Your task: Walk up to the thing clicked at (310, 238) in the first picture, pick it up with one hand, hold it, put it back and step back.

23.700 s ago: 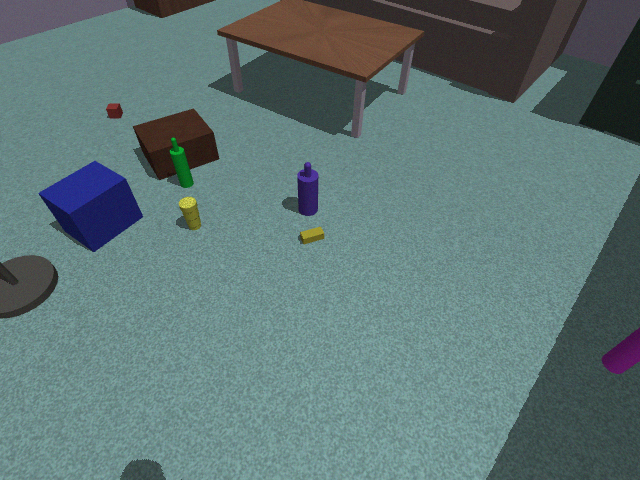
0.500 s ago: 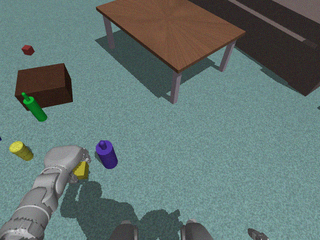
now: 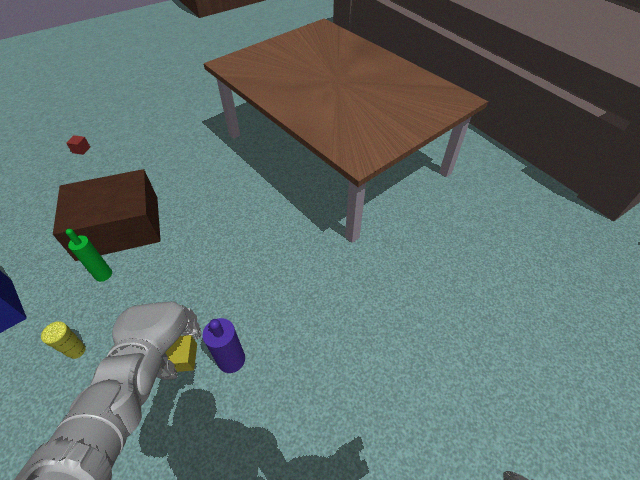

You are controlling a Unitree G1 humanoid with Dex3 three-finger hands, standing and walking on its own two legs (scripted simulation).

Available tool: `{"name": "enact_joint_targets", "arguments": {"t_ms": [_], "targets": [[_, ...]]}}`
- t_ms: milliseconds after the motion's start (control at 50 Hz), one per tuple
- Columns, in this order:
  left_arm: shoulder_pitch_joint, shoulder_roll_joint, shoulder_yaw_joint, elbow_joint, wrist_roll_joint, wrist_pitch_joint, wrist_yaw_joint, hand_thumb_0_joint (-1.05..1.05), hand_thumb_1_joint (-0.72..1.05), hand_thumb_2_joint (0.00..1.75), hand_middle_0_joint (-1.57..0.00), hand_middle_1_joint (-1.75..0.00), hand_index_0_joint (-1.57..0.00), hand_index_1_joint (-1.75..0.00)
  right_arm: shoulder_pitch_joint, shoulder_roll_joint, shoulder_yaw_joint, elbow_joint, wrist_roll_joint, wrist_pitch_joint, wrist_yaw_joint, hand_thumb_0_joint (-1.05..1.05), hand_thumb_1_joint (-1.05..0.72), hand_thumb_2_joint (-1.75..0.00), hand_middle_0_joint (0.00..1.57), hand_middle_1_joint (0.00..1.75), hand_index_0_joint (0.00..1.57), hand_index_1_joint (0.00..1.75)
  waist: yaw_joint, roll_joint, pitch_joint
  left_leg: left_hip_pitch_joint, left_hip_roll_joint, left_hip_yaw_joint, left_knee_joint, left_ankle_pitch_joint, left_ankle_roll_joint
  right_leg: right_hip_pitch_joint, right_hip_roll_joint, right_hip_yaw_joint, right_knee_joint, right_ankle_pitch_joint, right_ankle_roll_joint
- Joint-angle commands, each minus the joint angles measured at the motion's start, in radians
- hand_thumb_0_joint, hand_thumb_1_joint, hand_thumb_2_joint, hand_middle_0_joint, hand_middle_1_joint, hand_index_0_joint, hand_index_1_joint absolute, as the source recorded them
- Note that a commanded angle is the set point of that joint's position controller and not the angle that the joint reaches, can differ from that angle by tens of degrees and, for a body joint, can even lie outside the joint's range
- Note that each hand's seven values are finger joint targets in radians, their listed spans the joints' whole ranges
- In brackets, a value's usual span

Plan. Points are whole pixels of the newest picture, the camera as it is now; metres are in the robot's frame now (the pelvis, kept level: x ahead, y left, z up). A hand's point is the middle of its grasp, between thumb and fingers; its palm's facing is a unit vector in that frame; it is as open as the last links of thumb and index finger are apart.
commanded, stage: hold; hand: left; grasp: from above
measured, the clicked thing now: (161, 355) +0.33 +0.24 -0.10
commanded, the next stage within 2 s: crouch in 1.80 s
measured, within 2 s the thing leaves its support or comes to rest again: neither
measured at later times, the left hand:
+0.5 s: hand (158, 342) +0.32 +0.22 -0.03, palm faces -0.45 -0.06 -0.89, open 7.1 cm
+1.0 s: hand (154, 351) +0.30 +0.21 -0.01, palm faces -0.44 -0.05 -0.89, open 7.0 cm
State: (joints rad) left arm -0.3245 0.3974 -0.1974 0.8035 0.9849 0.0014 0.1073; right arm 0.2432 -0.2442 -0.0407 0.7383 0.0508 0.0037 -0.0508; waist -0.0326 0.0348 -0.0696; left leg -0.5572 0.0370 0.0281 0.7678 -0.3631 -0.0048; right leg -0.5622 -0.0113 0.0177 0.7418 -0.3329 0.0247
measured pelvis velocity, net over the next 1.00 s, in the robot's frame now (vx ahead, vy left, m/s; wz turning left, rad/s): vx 0.00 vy -0.01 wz -0.01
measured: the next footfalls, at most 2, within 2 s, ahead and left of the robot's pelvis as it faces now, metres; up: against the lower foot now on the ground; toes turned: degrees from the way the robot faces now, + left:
none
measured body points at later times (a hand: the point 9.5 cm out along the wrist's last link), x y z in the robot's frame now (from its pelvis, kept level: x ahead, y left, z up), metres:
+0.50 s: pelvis +0.01 +0.00 +0.02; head +0.04 -0.02 +0.47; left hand +0.34 +0.22 +0.02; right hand +0.14 -0.26 -0.10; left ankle +0.01 +0.12 -0.71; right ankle +0.02 -0.14 -0.71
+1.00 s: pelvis +0.00 -0.01 +0.02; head +0.01 -0.03 +0.47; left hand +0.32 +0.21 +0.04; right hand +0.15 -0.26 -0.09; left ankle +0.01 +0.12 -0.71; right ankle +0.02 -0.14 -0.71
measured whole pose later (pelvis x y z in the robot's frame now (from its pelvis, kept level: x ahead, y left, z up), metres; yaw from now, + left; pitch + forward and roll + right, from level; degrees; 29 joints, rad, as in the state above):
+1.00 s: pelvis +0.00 -0.01 +0.02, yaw -1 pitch +2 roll +0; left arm -0.25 0.41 -0.23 0.60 0.97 0.01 -0.04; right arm 0.18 -0.25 -0.02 0.68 0.07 0.07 -0.07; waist 0.01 0.05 -0.01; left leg -0.29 0.03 0.05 0.51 -0.25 -0.01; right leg -0.32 -0.02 0.03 0.53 -0.24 0.02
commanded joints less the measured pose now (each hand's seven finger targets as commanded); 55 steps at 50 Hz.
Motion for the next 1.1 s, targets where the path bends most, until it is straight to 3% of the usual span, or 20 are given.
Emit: {"name": "enact_joint_targets", "arguments": {"t_ms": [0,20,40,100,180,220,260,340,420,440,480,580,620,700,800,860,920,980,1020,1080], "targets": [[-0.310,0.223,0.082,-0.191,0.008,-0.005,0.016,0.00,0.73,0.19,-1.07,-0.24,-1.11,-0.20,-0.012,-0.142,-0.050,-0.105,0.001,-0.030,-0.008,0.00,-0.89,-0.89,0.20,0.30,0.20,0.30,0.004,0.000,-0.283,0.200,-0.048,-0.009,-0.133,0.265,0.005,0.165,0.042,-0.003,-0.131,0.217,-0.033],[-0.307,0.227,0.085,-0.207,0.001,-0.007,0.009,0.00,0.74,0.21,-1.08,-0.23,-1.11,-0.19,-0.019,-0.143,-0.050,-0.110,0.002,-0.028,-0.007,0.00,-0.89,-0.89,0.20,0.30,0.20,0.30,0.014,0.012,-0.285,0.223,-0.047,-0.010,-0.146,0.268,0.002,0.176,0.042,-0.005,-0.140,0.210,-0.033],[-0.286,0.200,0.067,-0.175,0.003,-0.004,0.001,0.00,0.74,0.22,-1.09,-0.24,-1.12,-0.20,-0.021,-0.142,-0.049,-0.110,0.002,-0.027,-0.007,0.00,-0.89,-0.89,0.20,0.30,0.20,0.30,-0.001,-0.014,-0.259,0.214,-0.048,-0.011,-0.148,0.268,0.005,0.171,0.043,-0.002,-0.146,0.216,-0.032],[-0.276,0.223,0.082,-0.207,-0.002,-0.005,-0.015,0.00,0.75,0.23,-1.08,-0.25,-1.12,-0.21,-0.035,-0.143,-0.049,-0.124,0.007,-0.021,-0.008,0.00,-0.89,-0.89,0.20,0.30,0.20,0.30,0.018,-0.017,-0.271,0.239,-0.052,-0.004,-0.166,0.293,0.007,0.213,0.039,-0.003,-0.160,0.241,-0.030],[-0.275,0.196,0.061,-0.249,-0.002,-0.006,-0.036,0.00,0.77,0.23,-1.08,-0.25,-1.12,-0.21,-0.036,-0.140,-0.048,-0.128,0.007,-0.013,-0.009,0.00,-0.89,-0.89,0.20,0.30,0.20,0.30,0.009,-0.020,-0.275,0.274,-0.050,0.000,-0.174,0.354,0.008,0.231,0.040,-0.005,-0.163,0.306,-0.028],[-0.271,0.239,0.090,-0.257,0.002,-0.009,-0.043,0.00,0.76,0.23,-1.09,-0.23,-1.12,-0.19,-0.041,-0.146,-0.050,-0.133,0.007,-0.008,-0.010,0.00,-0.89,-0.89,0.20,0.30,0.20,0.30,0.022,-0.006,-0.281,0.290,-0.051,0.005,-0.186,0.377,0.007,0.254,0.040,-0.008,-0.171,0.322,-0.030],[-0.273,0.208,0.066,-0.258,0.001,-0.010,-0.050,0.00,0.77,0.25,-1.10,-0.24,-1.13,-0.21,-0.050,-0.141,-0.048,-0.140,0.008,-0.002,-0.009,0.00,-0.89,-0.89,0.20,0.30,0.20,0.30,0.012,-0.008,-0.262,0.300,-0.048,0.005,-0.195,0.384,0.009,0.245,0.043,-0.009,-0.178,0.328,-0.031],[-0.264,0.221,0.080,-0.286,0.000,-0.008,-0.052,0.00,0.79,0.27,-1.11,-0.24,-1.14,-0.20,-0.061,-0.143,-0.050,-0.148,0.010,0.005,-0.009,0.00,-0.88,-0.89,0.20,0.30,0.20,0.30,0.028,0.001,-0.271,0.331,-0.048,0.008,-0.213,0.414,0.008,0.276,0.041,-0.012,-0.190,0.350,-0.031],[-0.239,0.209,0.070,-0.269,-0.004,0.000,-0.061,0.00,0.80,0.28,-1.13,-0.23,-1.16,-0.20,-0.076,-0.138,-0.044,-0.154,0.011,0.013,-0.008,0.00,-0.88,-0.89,0.20,0.30,0.20,0.30,0.028,-0.029,-0.227,0.321,-0.050,0.008,-0.233,0.370,0.013,0.285,0.037,-0.010,-0.220,0.321,-0.025],[-0.286,0.217,0.072,-0.323,-0.006,-0.005,-0.066,0.00,0.81,0.27,-1.13,-0.24,-1.16,-0.21,-0.084,-0.138,-0.043,-0.161,0.010,0.014,-0.008,0.00,-0.88,-0.89,0.20,0.30,0.20,0.30,0.029,-0.022,-0.250,0.336,-0.051,0.011,-0.235,0.373,0.015,0.287,0.035,-0.006,-0.222,0.332,-0.023],[-0.243,0.206,0.062,-0.282,0.005,0.002,-0.073,0.00,0.81,0.26,-1.13,-0.23,-1.17,-0.20,-0.090,-0.137,-0.039,-0.166,0.013,0.018,-0.009,0.00,-0.89,-0.89,0.20,0.30,0.20,0.30,0.028,-0.036,-0.220,0.336,-0.052,0.015,-0.244,0.361,0.018,0.287,0.033,-0.005,-0.235,0.320,-0.022],[-0.262,0.228,0.079,-0.329,-0.002,-0.001,-0.086,0.00,0.82,0.26,-1.14,-0.23,-1.17,-0.19,-0.107,-0.137,-0.037,-0.177,0.014,0.027,-0.009,0.00,-0.89,-0.89,0.20,0.30,0.20,0.30,0.043,-0.022,-0.221,0.348,-0.049,0.012,-0.270,0.345,0.016,0.306,0.036,-0.010,-0.251,0.287,-0.027],[-0.247,0.200,0.062,-0.328,-0.005,-0.001,-0.090,0.00,0.80,0.25,-1.11,-0.23,-1.15,-0.20,-0.104,-0.135,-0.035,-0.178,0.014,0.029,-0.009,0.00,-0.88,-0.89,0.20,0.30,0.20,0.30,0.027,-0.026,-0.224,0.354,-0.050,0.015,-0.274,0.332,0.019,0.306,0.035,-0.005,-0.256,0.280,-0.026],[-0.264,0.231,0.082,-0.351,-0.002,0.000,-0.089,0.00,0.82,0.27,-1.14,-0.22,-1.17,-0.19,-0.120,-0.134,-0.033,-0.178,0.014,0.032,-0.012,0.00,-0.89,-0.89,0.20,0.30,0.20,0.30,0.039,-0.009,-0.222,0.364,-0.050,0.016,-0.286,0.327,0.018,0.311,0.033,-0.006,-0.268,0.270,-0.026],[-0.252,0.217,0.076,-0.363,-0.008,-0.001,-0.096,0.00,0.83,0.26,-1.15,-0.23,-1.18,-0.20,-0.142,-0.131,-0.028,-0.189,0.016,0.029,-0.015,0.00,-0.89,-0.89,0.20,0.30,0.20,0.30,0.043,-0.022,-0.188,0.362,-0.050,0.014,-0.307,0.272,0.017,0.303,0.034,-0.005,-0.291,0.205,-0.028],[-0.251,0.232,0.089,-0.382,-0.017,0.000,-0.102,0.00,0.85,0.25,-1.15,-0.23,-1.19,-0.19,-0.151,-0.131,-0.027,-0.189,0.016,0.027,-0.017,0.00,-0.88,-0.89,0.20,0.30,0.20,0.30,0.046,-0.021,-0.199,0.369,-0.052,0.018,-0.308,0.276,0.020,0.316,0.031,-0.002,-0.298,0.214,-0.024],[-0.242,0.218,0.072,-0.393,-0.013,0.000,-0.113,0.00,0.84,0.26,-1.16,-0.23,-1.19,-0.20,-0.157,-0.129,-0.023,-0.194,0.017,0.025,-0.020,0.00,-0.89,-0.89,0.20,0.30,0.20,0.30,0.045,-0.032,-0.188,0.371,-0.051,0.015,-0.315,0.270,0.021,0.314,0.031,-0.003,-0.303,0.208,-0.024],[-0.228,0.232,0.092,-0.402,-0.019,-0.001,-0.119,0.00,0.83,0.27,-1.14,-0.24,-1.18,-0.21,-0.159,-0.127,-0.023,-0.191,0.017,0.025,-0.021,0.00,-0.89,-0.89,0.20,0.30,0.20,0.30,0.052,-0.021,-0.203,0.387,-0.052,0.019,-0.319,0.279,0.020,0.329,0.030,-0.002,-0.305,0.213,-0.025],[-0.244,0.218,0.074,-0.411,-0.014,0.003,-0.123,0.00,0.84,0.26,-1.15,-0.24,-1.19,-0.21,-0.163,-0.126,-0.020,-0.194,0.017,0.023,-0.022,0.00,-0.89,-0.89,0.20,0.30,0.20,0.30,0.045,-0.028,-0.192,0.387,-0.050,0.018,-0.320,0.283,0.018,0.318,0.033,-0.004,-0.307,0.215,-0.025],[-0.233,0.236,0.093,-0.408,-0.017,0.002,-0.122,0.00,0.84,0.26,-1.15,-0.25,-1.19,-0.21,-0.172,-0.125,-0.019,-0.194,0.018,0.023,-0.024,0.00,-0.89,-0.89,0.20,0.30,0.20,0.30,0.054,-0.010,-0.170,0.379,-0.049,0.017,-0.335,0.260,0.017,0.319,0.033,-0.007,-0.315,0.191,-0.029]]}}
